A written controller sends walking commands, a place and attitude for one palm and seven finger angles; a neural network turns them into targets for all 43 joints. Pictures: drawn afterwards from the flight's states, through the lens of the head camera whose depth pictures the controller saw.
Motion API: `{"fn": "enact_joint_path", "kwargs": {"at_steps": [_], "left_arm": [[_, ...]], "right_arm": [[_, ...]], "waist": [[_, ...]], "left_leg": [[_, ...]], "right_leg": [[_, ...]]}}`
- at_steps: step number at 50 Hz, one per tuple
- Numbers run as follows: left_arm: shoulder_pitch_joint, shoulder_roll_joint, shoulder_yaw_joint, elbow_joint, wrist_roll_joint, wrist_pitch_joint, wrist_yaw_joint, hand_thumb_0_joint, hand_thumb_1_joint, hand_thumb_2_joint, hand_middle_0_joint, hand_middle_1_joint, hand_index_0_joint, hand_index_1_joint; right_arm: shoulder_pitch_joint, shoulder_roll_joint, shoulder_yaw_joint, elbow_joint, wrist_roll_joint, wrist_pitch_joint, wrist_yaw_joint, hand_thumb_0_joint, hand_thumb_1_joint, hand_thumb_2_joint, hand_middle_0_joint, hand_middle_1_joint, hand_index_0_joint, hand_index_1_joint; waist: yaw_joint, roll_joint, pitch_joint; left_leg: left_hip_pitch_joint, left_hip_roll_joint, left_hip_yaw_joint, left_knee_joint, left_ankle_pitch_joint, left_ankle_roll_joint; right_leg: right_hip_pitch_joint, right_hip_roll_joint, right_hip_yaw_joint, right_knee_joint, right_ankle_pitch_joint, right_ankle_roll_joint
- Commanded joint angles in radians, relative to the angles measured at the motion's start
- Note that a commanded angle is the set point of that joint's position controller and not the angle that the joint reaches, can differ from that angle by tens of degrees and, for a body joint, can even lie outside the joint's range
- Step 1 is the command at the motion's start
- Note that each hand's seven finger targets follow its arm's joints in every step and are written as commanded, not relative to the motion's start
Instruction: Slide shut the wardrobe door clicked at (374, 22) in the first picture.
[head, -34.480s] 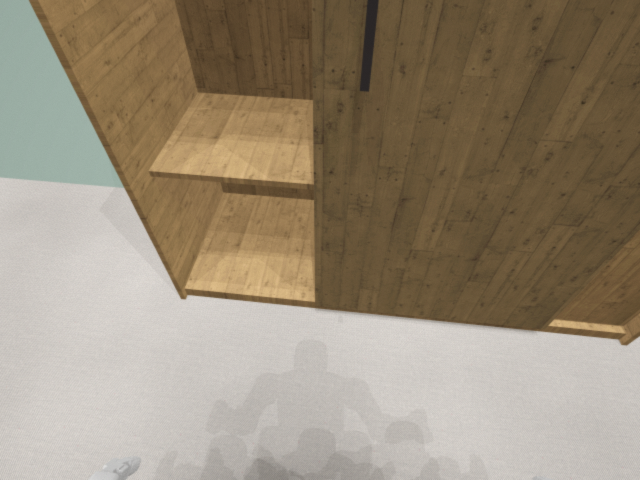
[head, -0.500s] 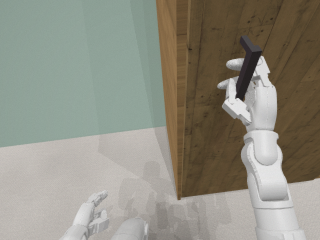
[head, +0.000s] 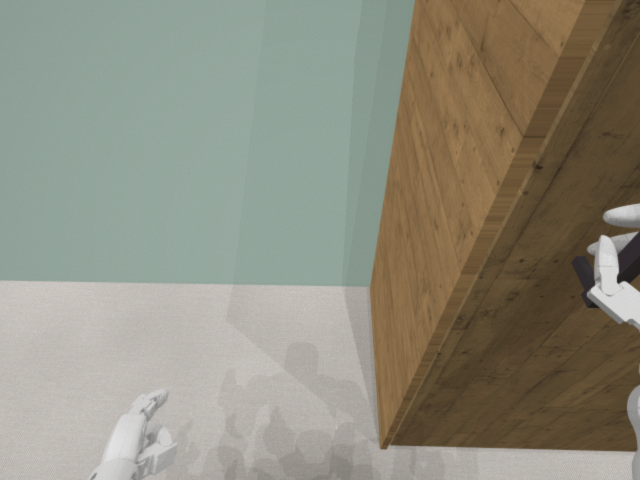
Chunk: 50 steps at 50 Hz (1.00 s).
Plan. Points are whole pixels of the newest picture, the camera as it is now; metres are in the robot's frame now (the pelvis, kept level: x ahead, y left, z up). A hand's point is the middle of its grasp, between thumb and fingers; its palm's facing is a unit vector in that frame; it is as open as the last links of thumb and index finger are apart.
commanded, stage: stop walking and hold the door there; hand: right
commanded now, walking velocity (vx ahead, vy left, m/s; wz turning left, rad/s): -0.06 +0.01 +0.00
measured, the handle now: (627, 239) +0.31 -0.26 +0.20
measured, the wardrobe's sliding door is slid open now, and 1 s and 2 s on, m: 0.00 0.00 0.00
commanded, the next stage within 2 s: loosen the grip on the handle in 0.54 s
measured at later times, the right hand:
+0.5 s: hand (604, 286) +0.28 -0.24 +0.18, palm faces +0.27 +0.95 -0.17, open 5.6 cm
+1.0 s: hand (609, 285) +0.28 -0.24 +0.18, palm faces +0.45 +0.88 -0.17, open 12.4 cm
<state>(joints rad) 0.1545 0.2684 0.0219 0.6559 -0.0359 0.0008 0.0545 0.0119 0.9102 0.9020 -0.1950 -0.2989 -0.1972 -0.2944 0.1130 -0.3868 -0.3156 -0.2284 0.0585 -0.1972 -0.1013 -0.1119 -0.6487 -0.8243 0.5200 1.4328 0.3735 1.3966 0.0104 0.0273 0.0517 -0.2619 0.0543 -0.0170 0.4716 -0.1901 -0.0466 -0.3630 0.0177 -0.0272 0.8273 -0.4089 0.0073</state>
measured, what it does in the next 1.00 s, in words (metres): steps on the spot: right foot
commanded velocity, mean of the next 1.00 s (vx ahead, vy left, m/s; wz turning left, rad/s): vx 0.00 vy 0.00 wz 0.00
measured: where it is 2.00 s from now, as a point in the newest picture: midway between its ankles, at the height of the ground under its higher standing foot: outside the picture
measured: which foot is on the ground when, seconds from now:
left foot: down 0.00-1.00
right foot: up 0.00-0.06, down 0.08-1.00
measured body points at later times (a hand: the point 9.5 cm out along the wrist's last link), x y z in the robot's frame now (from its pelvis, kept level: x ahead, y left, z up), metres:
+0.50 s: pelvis +0.01 -0.05 +0.00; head +0.01 -0.06 +0.45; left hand +0.17 +0.14 -0.09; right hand +0.26 -0.29 +0.18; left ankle +0.00 +0.12 -0.74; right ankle +0.02 -0.11 -0.74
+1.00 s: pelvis +0.00 +0.02 -0.01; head -0.02 +0.03 +0.44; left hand +0.19 +0.23 -0.09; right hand +0.25 -0.29 +0.18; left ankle +0.00 +0.11 -0.74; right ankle +0.02 -0.11 -0.74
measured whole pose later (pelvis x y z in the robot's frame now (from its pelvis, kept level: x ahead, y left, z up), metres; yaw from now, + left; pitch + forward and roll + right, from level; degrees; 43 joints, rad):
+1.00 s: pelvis +0.00 +0.02 -0.01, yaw -1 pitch -1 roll -1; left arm 0.22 0.22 -0.04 0.63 0.01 -0.18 0.02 0.01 0.91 0.90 -0.20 -0.30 -0.20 -0.30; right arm -0.01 -0.31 -0.33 0.03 0.09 -0.27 -0.08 -0.01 0.22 -0.36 0.45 1.38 0.27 1.31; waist -0.04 -0.02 -0.04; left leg -0.29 -0.02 0.05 0.63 -0.34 0.04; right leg -0.30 -0.01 -0.02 0.61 -0.30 0.00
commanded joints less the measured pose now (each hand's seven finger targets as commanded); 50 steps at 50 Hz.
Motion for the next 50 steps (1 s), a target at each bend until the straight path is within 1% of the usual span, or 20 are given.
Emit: {"fn": "enact_joint_path", "kwargs": {"at_steps": [1,3,5,7,11,16,21,30,31,32,33,34,35,36,37,40,42,44,46,50], "left_arm": [[-0.082,0.034,0.017,-0.162,0.005,-0.067,0.009,0.0,0.9,0.9,-0.2,-0.3,-0.2,-0.3],[-0.068,0.051,0.029,-0.169,0.009,-0.078,0.01,0.0,0.9,0.9,-0.2,-0.3,-0.2,-0.3],[-0.073,0.09,0.044,-0.195,-0.002,-0.091,0.005,0.0,0.9,0.9,-0.2,-0.3,-0.2,-0.3],[-0.076,0.055,0.03,-0.19,0.002,-0.1,-0.001,0.0,0.9,0.9,-0.2,-0.3,-0.2,-0.3],[-0.066,0.066,0.029,-0.193,0.005,-0.118,-0.018,0.0,0.9,0.9,-0.2,-0.3,-0.2,-0.3],[-0.067,0.057,0.014,-0.182,0.011,-0.117,-0.014,0.0,0.9,0.9,-0.2,-0.3,-0.2,-0.3],[-0.087,0.034,-0.007,-0.183,0.02,-0.109,-0.01,0.0,0.9,0.9,-0.2,-0.3,-0.2,-0.3],[-0.086,0.03,-0.009,-0.191,0.022,-0.093,-0.003,0.0,0.9,0.9,-0.2,-0.3,-0.2,-0.3],[-0.085,0.033,-0.005,-0.19,0.018,-0.09,-0.001,0.0,0.9,0.9,-0.2,-0.3,-0.2,-0.3],[-0.019,0.078,0.012,-0.21,0.081,-0.14,-0.015,0.0,0.9,0.9,-0.2,-0.3,-0.2,-0.3],[-0.088,-0.019,0.014,-0.176,0.097,-0.18,-0.02,0.0,0.9,0.9,-0.2,-0.3,-0.2,-0.3],[0.013,0.038,0.033,-0.159,0.031,-0.199,-0.032,0.0,0.9,0.9,-0.2,-0.3,-0.2,-0.3],[0.013,0.065,0.033,-0.147,0.041,-0.195,-0.043,0.0,0.9,0.9,-0.2,-0.3,-0.2,-0.3],[-0.028,0.052,0.025,-0.164,0.032,-0.204,-0.039,0.0,0.9,0.9,-0.2,-0.3,-0.2,-0.3],[-0.038,0.069,0.026,-0.145,0.04,-0.212,-0.027,0.0,0.9,0.9,-0.2,-0.3,-0.2,-0.3],[-0.083,0.058,-0.012,-0.17,0.04,-0.225,-0.024,0.0,0.9,0.9,-0.2,-0.3,-0.2,-0.3],[-0.082,0.068,-0.021,-0.185,0.046,-0.221,-0.031,0.0,0.9,0.9,-0.2,-0.3,-0.2,-0.3],[-0.081,0.074,-0.01,-0.195,0.046,-0.218,-0.031,0.0,0.9,0.9,-0.2,-0.3,-0.2,-0.3],[-0.082,0.078,-0.008,-0.193,0.043,-0.227,-0.022,0.0,0.9,0.9,-0.2,-0.3,-0.2,-0.3],[-0.099,0.078,-0.007,-0.161,0.038,-0.251,-0.002,0.0,0.9,0.9,-0.2,-0.3,-0.2,-0.3]], "right_arm": [[-0.139,-0.178,-0.102,-0.213,-0.011,-0.044,-0.043,0.0,-0.9,-0.9,0.45,1.4,0.45,1.4],[-0.131,-0.145,-0.059,-0.278,-0.021,-0.062,-0.043,0.0,-0.9,-0.9,0.45,1.4,0.45,1.4],[-0.127,-0.121,-0.042,-0.319,-0.028,-0.076,-0.044,0.0,-0.9,-0.9,0.45,1.4,0.45,1.4],[-0.114,-0.127,-0.044,-0.307,-0.038,-0.081,-0.04,0.0,-0.9,-0.9,0.45,1.4,0.45,1.4],[-0.063,-0.055,0.056,-0.351,-0.04,-0.076,-0.036,0.0,-0.9,-0.9,0.45,1.4,0.45,1.4],[-0.037,-0.033,0.085,-0.327,-0.032,-0.056,-0.041,0.0,-0.9,-0.9,0.45,1.4,0.45,1.4],[-0.052,0.035,0.168,-0.336,-0.032,-0.041,-0.033,0.0,-0.9,-0.9,0.45,1.4,0.45,1.4],[-0.023,0.036,0.162,-0.327,-0.035,-0.029,-0.04,0.0,-0.9,-0.9,0.45,1.4,0.45,1.4],[-0.011,0.014,0.144,-0.328,-0.033,-0.028,-0.041,0.0,-0.9,-0.9,0.45,1.4,0.45,1.4],[-1.133,-0.83,-0.533,-0.503,-0.209,-0.102,-0.054,0.0,-0.9,-0.9,0.45,1.4,0.45,1.4],[-0.605,0.018,0.054,0.228,-0.149,0.036,0.03,0.0,-0.779,-0.842,0.45,1.4,0.45,1.4],[-0.392,0.041,0.047,-0.15,0.004,-0.007,0.029,0.0,-0.658,-0.783,0.45,1.4,0.45,1.4],[-0.265,0.119,0.054,-0.155,0.067,0.007,0.062,0.0,-0.538,-0.725,0.45,1.4,0.45,1.4],[-0.307,0.152,0.09,-0.218,0.124,-0.009,0.082,0.0,-0.417,-0.667,0.45,1.4,0.45,1.4],[-0.311,0.037,-0.006,-0.214,0.148,-0.013,0.072,0.0,-0.296,-0.608,0.45,1.4,0.45,1.4],[-0.337,0.015,0.046,-0.101,0.065,-0.053,0.023,0.0,0.067,-0.433,0.45,1.4,0.45,1.4],[-0.356,-0.042,0.027,-0.084,0.009,-0.081,-0.01,0.0,0.308,-0.317,0.45,1.4,0.45,1.4],[-0.363,-0.049,0.037,-0.036,-0.031,-0.11,-0.009,0.0,0.55,-0.2,0.423,1.367,0.423,1.367],[-0.356,-0.093,-0.012,0.018,-0.01,-0.148,0.016,0.0,0.55,-0.2,0.397,1.333,0.397,1.333],[-0.477,-0.153,-0.037,0.054,0.062,-0.22,0.123,0.0,0.55,-0.2,0.343,1.267,0.343,1.267]], "waist": [[0.004,0.096,-0.208],[0.005,-0.029,-0.211],[-0.023,-0.261,-0.189],[-0.012,-0.3,-0.172],[-0.02,-0.13,-0.169],[-0.003,-0.037,-0.173],[-0.012,-0.094,-0.156],[-0.01,-0.08,-0.183],[-0.008,-0.076,-0.183],[-0.037,0.125,0.094],[-0.022,-0.079,-0.248],[-0.024,-0.128,-0.317],[-0.063,-0.289,-0.438],[-0.063,-0.343,-0.467],[-0.078,-0.315,-0.448],[-0.063,-0.156,-0.241],[-0.056,-0.118,-0.164],[-0.044,0.03,-0.14],[-0.043,0.127,-0.108],[-0.033,0.017,-0.068]], "left_leg": [[0.005,0.229,-0.182,-0.145,0.119,0.146],[0.002,0.138,-0.126,-0.05,0.07,0.109],[0.009,-0.014,-0.015,0.104,-0.002,0.044],[0.017,-0.022,0.013,0.198,-0.176,0.033],[0.086,-0.013,0.014,0.009,-0.02,0.043],[0.13,0.006,-0.041,-0.005,0.138,0.063],[0.075,-0.015,-0.014,-0.002,0.012,0.044],[0.111,0.002,-0.026,-0.05,0.134,0.05],[0.117,0.007,-0.031,-0.059,0.156,0.051],[-0.003,0.017,-0.059,-0.072,0.117,0.08],[-0.062,-0.071,0.093,0.103,0.263,0.1],[-0.072,-0.08,0.106,0.097,0.054,0.068],[-0.114,-0.079,0.073,0.124,-0.005,0.048],[-0.096,-0.064,0.054,0.137,-0.036,0.052],[-0.067,-0.062,0.061,0.112,-0.048,0.061],[-0.047,-0.064,0.07,0.018,-0.123,0.068],[-0.066,-0.051,0.051,0.003,-0.172,0.074],[-0.076,-0.052,0.051,0.021,-0.204,0.067],[-0.087,-0.042,0.012,-0.039,-0.309,0.055],[-0.108,-0.009,-0.108,-0.126,-0.46,0.043]], "right_leg": [[0.183,-0.028,0.002,-0.279,0.126,-0.017],[0.248,-0.06,0.006,-0.42,0.214,-0.028],[0.163,-0.224,0.182,-0.483,0.321,-0.097],[0.111,-0.269,0.214,-0.506,0.38,-0.118],[0.155,-0.21,0.144,-0.39,0.468,-0.076],[0.127,-0.165,0.144,-0.435,0.299,-0.043],[0.172,-0.203,0.163,-0.529,0.185,-0.043],[0.201,-0.166,0.103,-0.493,0.315,-0.026],[0.203,-0.16,0.101,-0.479,0.346,-0.027],[-0.107,-0.195,0.079,-0.41,0.326,-0.06],[0.294,-0.12,0.123,-0.457,0.758,0.046],[0.456,-0.148,0.155,-0.427,1.023,0.138],[0.606,-0.174,0.184,-0.394,0.981,0.162],[0.611,-0.138,0.158,-0.386,0.902,0.155],[0.51,-0.102,0.113,-0.386,0.628,0.122],[0.161,-0.026,0.05,-0.393,0.041,0.02],[0.105,-0.033,0.054,-0.402,-0.022,-0.003],[0.07,-0.052,0.056,-0.38,-0.02,-0.018],[0.04,-0.045,0.025,-0.345,-0.024,-0.032],[0.011,-0.023,-0.015,-0.247,0.01,-0.03]]}}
